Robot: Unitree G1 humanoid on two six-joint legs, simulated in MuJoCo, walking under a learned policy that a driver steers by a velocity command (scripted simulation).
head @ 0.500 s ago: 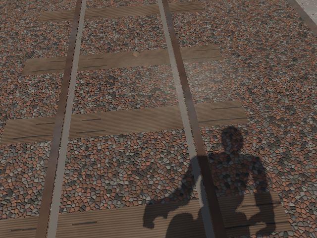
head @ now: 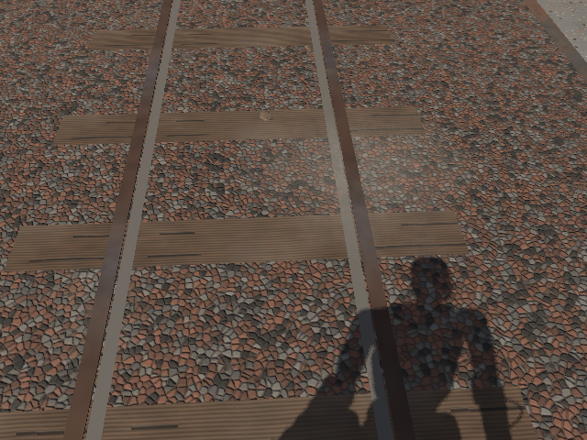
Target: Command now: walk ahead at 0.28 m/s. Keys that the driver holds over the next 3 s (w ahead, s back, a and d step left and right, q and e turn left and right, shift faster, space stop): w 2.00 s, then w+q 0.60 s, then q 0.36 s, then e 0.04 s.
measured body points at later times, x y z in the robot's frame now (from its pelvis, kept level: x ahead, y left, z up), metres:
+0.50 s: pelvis +0.20 +0.05 -0.01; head +0.24 +0.06 +0.44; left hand +0.38 +0.27 -0.14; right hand +0.09 -0.17 -0.14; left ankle +0.05 +0.11 -0.74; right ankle +0.36 -0.05 -0.71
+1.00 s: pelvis +0.49 +0.03 +0.00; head +0.52 +0.03 +0.45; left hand +0.40 +0.26 -0.14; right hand +0.65 -0.19 -0.13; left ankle +0.66 +0.18 -0.69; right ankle +0.39 -0.02 -0.74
